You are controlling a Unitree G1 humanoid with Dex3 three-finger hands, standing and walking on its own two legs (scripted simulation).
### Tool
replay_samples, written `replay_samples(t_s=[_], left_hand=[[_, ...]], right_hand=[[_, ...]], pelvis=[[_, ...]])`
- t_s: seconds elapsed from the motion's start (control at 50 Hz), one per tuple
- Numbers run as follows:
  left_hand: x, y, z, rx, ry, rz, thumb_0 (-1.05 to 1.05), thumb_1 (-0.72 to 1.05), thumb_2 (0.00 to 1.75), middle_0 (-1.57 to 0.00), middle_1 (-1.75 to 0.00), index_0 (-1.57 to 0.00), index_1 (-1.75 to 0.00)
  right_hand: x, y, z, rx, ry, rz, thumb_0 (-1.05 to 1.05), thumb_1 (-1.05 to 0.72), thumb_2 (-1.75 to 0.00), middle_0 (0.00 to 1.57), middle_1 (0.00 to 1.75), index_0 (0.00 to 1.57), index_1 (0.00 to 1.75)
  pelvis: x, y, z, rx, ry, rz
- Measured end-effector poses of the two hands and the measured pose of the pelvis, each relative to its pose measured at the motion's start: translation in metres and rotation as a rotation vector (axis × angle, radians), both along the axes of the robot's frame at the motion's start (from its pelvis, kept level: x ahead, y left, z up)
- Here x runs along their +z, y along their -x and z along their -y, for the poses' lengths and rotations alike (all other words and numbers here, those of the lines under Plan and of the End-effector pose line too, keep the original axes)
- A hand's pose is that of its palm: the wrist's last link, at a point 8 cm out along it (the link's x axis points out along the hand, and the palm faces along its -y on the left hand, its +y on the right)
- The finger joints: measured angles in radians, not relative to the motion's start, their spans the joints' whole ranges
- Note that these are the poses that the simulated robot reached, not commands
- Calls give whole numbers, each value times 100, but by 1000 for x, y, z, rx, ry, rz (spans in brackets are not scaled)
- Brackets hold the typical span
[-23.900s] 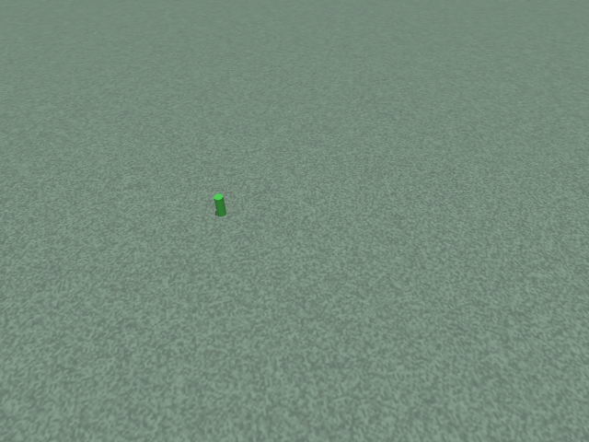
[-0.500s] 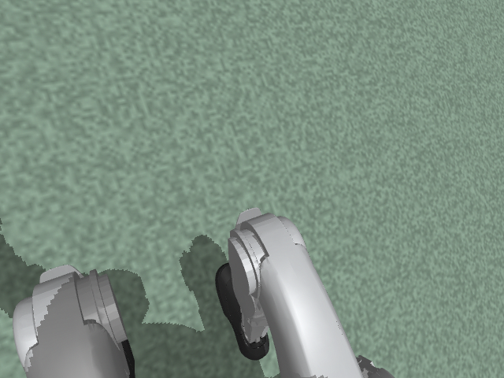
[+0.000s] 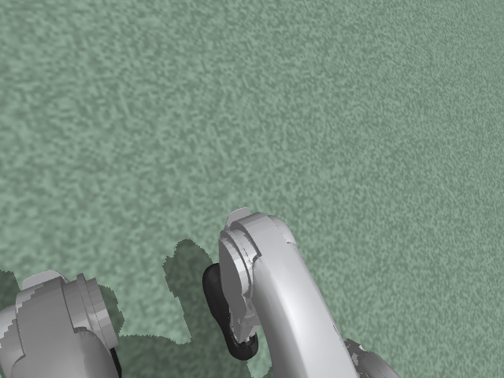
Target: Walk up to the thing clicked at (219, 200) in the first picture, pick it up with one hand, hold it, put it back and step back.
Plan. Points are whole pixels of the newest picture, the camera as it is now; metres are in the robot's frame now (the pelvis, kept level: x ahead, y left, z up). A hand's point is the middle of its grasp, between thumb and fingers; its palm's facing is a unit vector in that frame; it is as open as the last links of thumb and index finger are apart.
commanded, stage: rest palm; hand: left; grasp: from above
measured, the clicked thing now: out of the picture +0.49 +0.33 -0.26
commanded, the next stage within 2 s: close in 0.32 s
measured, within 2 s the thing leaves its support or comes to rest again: neither
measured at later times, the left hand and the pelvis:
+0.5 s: hand out of the picture +0.48 +0.33 -0.23, palm faces -0.43 -0.15 -0.89, open 12.0 cm; pelvis +0.00 +0.00 +0.00, yaw -1 degrees
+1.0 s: hand out of the picture +0.48 +0.33 -0.23, palm faces -0.43 -0.14 -0.89, open 10.0 cm; pelvis +0.00 +0.00 +0.00, yaw -1 degrees
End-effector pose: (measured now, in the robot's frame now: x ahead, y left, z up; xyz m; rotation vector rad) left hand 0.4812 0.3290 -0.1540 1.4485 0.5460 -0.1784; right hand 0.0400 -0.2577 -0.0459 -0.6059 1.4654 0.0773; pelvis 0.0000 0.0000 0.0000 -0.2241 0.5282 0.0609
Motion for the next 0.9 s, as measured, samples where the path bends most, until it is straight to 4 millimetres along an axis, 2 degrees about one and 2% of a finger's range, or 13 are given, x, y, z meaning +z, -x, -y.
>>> replay_samples(t_s=[0.3, 0.48, 0.9], left_hand=[[-14, -2, -4, 16, -3, -2, 0, -30, 103, -23, -104, -23, -104], [-17, -2, -5, 19, 5, 4, 0, -28, 101, -25, -104, -25, -103], [-17, 0, -8, 17, 3, 7, 0, -2, 77, -39, -96, -43, -91]], right_hand=[[4, 11, -7, 4, -8, -37, 0, -90, -90, 20, 30, 20, 30], [5, 9, -7, 15, -13, -38, 0, -90, -90, 20, 30, 20, 30], [5, 2, -8, 51, -20, -17, 0, -90, -90, 20, 30, 20, 30]], pelvis=[[-2, -1, -2, -6, 14, 4], [-2, -1, -3, -10, 21, 7], [-3, 1, -3, -13, 24, 21]])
